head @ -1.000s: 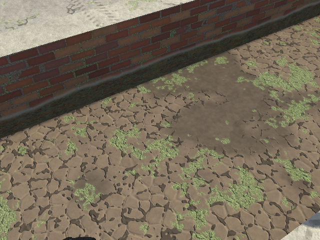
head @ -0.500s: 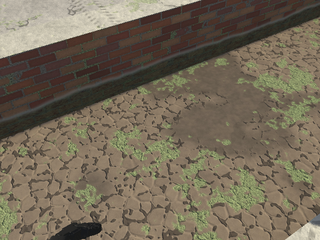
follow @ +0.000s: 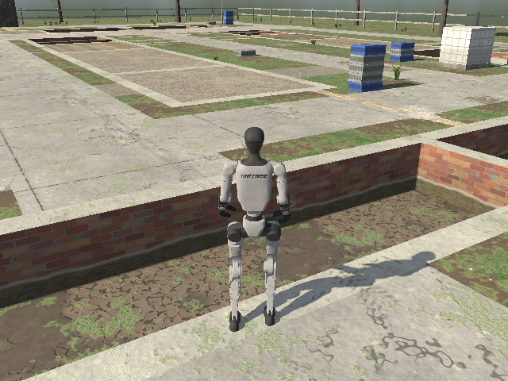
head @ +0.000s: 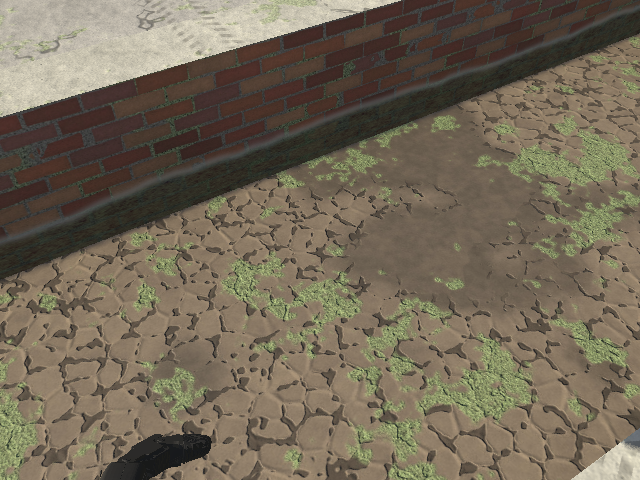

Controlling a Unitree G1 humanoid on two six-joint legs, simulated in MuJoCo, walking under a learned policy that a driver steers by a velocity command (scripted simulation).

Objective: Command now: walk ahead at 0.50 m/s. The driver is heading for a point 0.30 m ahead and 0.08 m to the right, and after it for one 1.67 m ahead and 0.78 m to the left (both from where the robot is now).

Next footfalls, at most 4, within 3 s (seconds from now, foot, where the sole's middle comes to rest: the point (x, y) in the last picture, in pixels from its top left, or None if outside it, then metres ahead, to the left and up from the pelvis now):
none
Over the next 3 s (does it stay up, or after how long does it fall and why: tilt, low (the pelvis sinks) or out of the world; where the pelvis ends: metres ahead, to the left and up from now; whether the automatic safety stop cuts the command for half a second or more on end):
stays up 0.00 0.00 0.00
